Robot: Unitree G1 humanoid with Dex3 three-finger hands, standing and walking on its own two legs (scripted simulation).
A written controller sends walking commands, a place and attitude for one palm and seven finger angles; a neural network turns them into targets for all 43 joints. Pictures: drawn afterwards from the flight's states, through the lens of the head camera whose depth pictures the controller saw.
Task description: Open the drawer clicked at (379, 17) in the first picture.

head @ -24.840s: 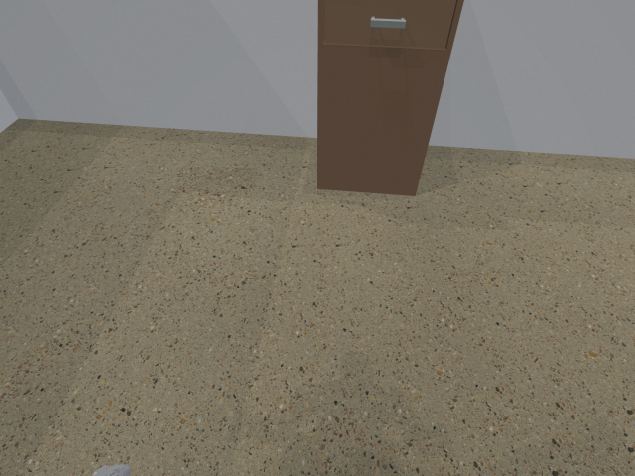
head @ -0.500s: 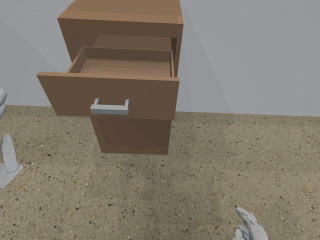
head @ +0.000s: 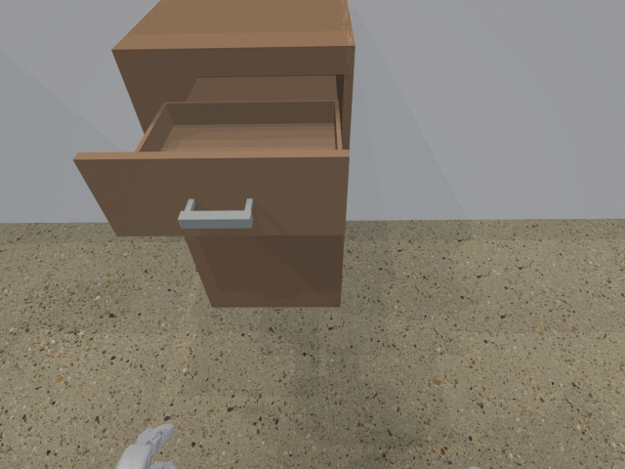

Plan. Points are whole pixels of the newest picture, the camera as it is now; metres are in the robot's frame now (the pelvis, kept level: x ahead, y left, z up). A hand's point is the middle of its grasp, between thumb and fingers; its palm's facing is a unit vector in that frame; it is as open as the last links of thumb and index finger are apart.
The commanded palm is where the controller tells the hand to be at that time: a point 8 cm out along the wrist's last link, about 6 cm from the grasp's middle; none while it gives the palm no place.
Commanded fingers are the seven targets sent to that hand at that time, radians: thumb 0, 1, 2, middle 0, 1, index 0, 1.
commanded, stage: let the arm hang, fingers relaxed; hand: left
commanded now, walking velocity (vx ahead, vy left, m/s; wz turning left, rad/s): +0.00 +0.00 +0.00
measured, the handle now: (218, 211) +0.51 +0.18 +0.04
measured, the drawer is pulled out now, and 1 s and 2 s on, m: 0.29 0.29 0.29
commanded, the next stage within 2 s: look to check the result in 0.88 s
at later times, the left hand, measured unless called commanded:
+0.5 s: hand out of the picture -0.06 +0.16 -0.15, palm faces +0.05 -0.97 -0.22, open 7.3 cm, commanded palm none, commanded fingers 0.00 0.90 0.90 -0.20 -0.30 -0.20 -0.30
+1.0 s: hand out of the picture +0.01 +0.14 -0.16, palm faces +0.04 -0.98 -0.20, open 7.3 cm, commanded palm none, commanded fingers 0.00 0.90 0.90 -0.20 -0.30 -0.20 -0.30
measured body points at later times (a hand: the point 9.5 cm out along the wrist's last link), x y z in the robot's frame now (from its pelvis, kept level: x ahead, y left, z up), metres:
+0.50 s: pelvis +0.01 -0.02 +0.02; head +0.02 -0.03 +0.47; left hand -0.06 +0.21 -0.13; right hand +0.00 -0.23 -0.15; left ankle +0.06 +0.10 -0.72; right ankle -0.02 -0.10 -0.72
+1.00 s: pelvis +0.01 -0.03 +0.02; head +0.02 -0.03 +0.47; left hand +0.00 +0.20 -0.14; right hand -0.01 -0.23 -0.15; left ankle +0.06 +0.10 -0.72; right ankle -0.02 -0.10 -0.72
